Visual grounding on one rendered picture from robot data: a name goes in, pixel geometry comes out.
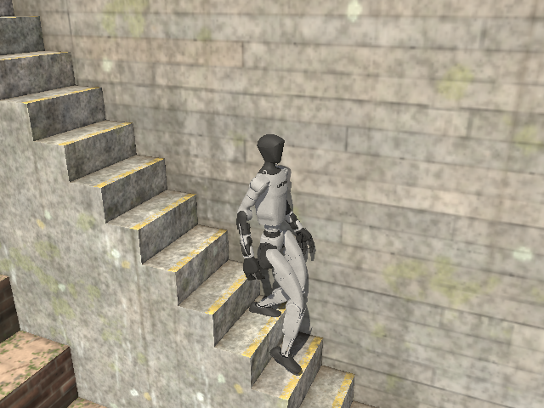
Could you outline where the robot right forearm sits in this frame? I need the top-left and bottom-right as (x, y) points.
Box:
(236, 211), (254, 258)

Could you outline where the robot left forearm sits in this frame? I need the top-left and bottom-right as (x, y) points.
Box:
(285, 200), (303, 232)

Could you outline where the right robot upper arm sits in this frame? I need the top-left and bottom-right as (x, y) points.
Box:
(237, 175), (270, 221)

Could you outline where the right robot thigh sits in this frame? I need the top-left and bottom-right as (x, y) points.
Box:
(258, 245), (303, 314)

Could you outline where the robot right hand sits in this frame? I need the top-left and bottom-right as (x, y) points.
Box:
(243, 257), (265, 281)

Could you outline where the left robot shin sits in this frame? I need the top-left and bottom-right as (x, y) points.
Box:
(257, 287), (305, 308)

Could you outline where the left robot upper arm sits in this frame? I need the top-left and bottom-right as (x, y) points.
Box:
(276, 166), (288, 177)

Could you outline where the robot left hand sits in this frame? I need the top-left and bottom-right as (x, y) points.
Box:
(296, 228), (315, 255)

